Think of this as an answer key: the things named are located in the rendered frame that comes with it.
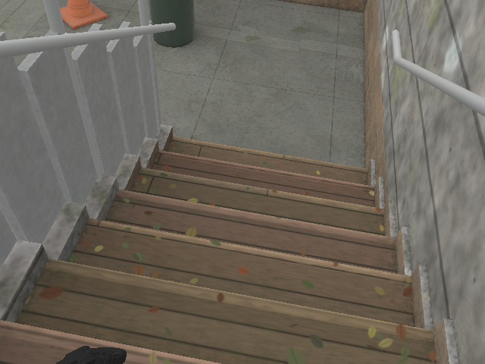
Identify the left robot hand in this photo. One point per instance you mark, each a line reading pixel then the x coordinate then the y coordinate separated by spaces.
pixel 100 355

